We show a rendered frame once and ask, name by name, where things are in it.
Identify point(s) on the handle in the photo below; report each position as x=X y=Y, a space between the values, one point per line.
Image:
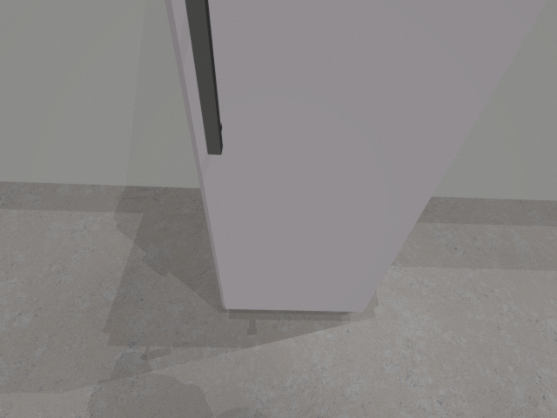
x=201 y=42

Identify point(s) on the fridge door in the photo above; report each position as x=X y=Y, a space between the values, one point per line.
x=339 y=120

